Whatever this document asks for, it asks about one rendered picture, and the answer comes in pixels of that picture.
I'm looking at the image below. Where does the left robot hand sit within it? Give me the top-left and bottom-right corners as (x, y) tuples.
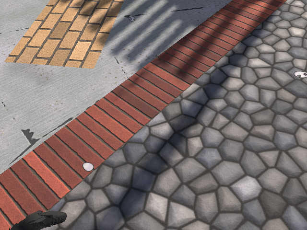
(9, 210), (67, 230)

